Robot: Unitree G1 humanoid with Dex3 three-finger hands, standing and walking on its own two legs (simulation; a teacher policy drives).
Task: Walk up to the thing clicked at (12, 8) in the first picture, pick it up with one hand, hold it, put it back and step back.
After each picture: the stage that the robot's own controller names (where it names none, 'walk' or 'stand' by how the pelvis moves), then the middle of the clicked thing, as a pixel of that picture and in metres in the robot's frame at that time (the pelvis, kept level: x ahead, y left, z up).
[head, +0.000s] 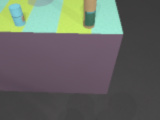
stand; (17, 15) +0.85 +0.40 -0.02
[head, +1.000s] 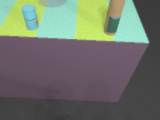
walk; (30, 18) +0.75 +0.27 +0.01
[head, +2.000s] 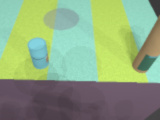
stand; (39, 54) +0.47 +0.19 +0.00
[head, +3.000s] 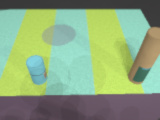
stand; (37, 70) +0.44 +0.20 -0.02
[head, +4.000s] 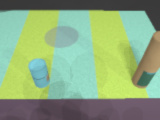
stand; (39, 73) +0.43 +0.19 -0.03
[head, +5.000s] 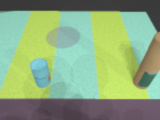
stand; (41, 73) +0.43 +0.18 -0.03
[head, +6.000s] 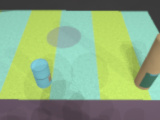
stand; (41, 74) +0.42 +0.18 -0.03
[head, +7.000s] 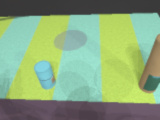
rise first; (45, 75) +0.42 +0.20 -0.02
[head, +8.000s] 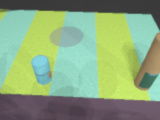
go down; (42, 70) +0.44 +0.19 -0.02
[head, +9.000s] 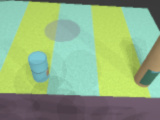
go down; (39, 67) +0.43 +0.17 -0.01
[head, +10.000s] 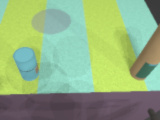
close in; (27, 64) +0.42 +0.18 +0.01
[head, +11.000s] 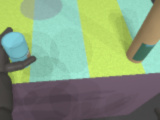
close; (18, 51) +0.45 +0.19 +0.04
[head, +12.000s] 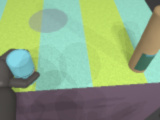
lift; (23, 68) +0.37 +0.18 +0.07
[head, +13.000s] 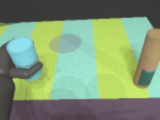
lift; (26, 59) +0.33 +0.17 +0.20
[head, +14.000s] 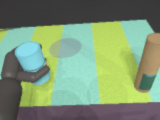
hold; (34, 63) +0.33 +0.15 +0.19
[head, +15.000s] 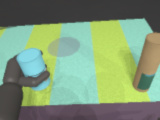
hold; (35, 69) +0.33 +0.15 +0.16
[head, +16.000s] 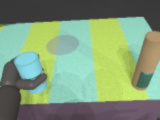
crouch; (32, 73) +0.33 +0.16 +0.14
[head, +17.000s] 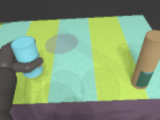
crouch; (28, 57) +0.37 +0.18 +0.16
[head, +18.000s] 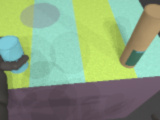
lower; (13, 55) +0.43 +0.20 +0.05
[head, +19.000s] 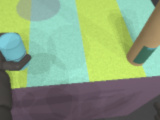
lower; (15, 52) +0.43 +0.20 +0.05
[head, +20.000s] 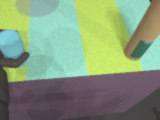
lower; (13, 50) +0.44 +0.19 +0.05
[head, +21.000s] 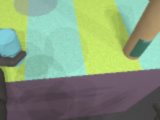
lower; (10, 49) +0.45 +0.20 +0.05
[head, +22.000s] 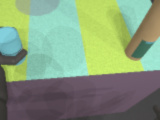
loosen; (11, 47) +0.45 +0.20 +0.05
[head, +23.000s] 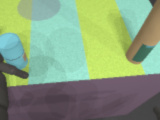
withdraw; (13, 52) +0.44 +0.20 +0.05
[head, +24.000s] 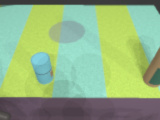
sink last; (43, 68) +0.42 +0.18 +0.02
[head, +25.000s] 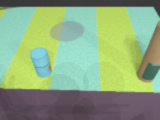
stand; (41, 63) +0.46 +0.20 +0.02
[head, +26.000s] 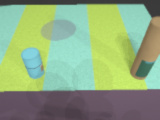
stand; (33, 63) +0.45 +0.21 +0.02
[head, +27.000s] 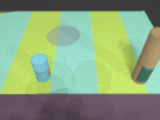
stand; (41, 68) +0.46 +0.19 -0.02
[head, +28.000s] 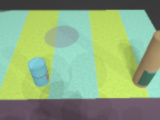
stand; (39, 72) +0.43 +0.19 -0.03
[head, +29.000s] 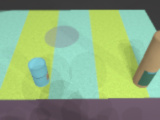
stand; (39, 72) +0.43 +0.19 -0.03
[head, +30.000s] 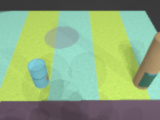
stand; (39, 74) +0.42 +0.19 -0.03
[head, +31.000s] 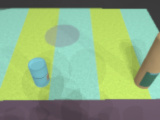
stand; (39, 73) +0.42 +0.19 -0.03
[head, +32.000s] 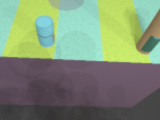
walk; (45, 32) +0.55 +0.16 -0.01
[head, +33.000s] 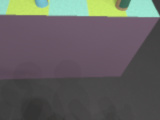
walk; out of the picture +0.80 +0.24 +0.00
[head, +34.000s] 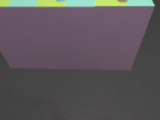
stand; out of the picture +1.09 +0.20 +0.00
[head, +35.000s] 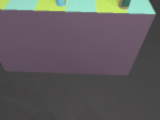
stand; out of the picture +1.05 +0.17 -0.02
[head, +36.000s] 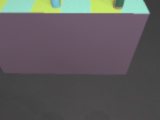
stand; out of the picture +1.05 +0.19 -0.03
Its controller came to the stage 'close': yes
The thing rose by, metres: 0.23
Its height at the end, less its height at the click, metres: +0.00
